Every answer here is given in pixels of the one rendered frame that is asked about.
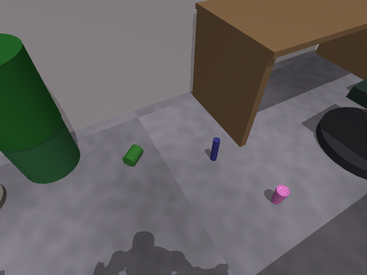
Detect desk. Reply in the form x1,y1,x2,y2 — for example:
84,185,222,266
192,0,367,147

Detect potted plant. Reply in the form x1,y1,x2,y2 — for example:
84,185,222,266
0,33,80,184

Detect office chair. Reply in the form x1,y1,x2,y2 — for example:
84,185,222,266
316,79,367,180

